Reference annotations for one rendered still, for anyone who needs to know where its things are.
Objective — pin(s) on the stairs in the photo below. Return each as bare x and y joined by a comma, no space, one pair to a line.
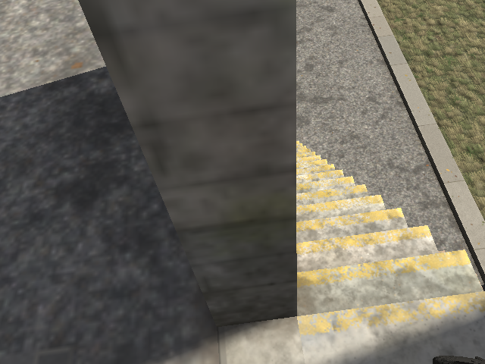
353,253

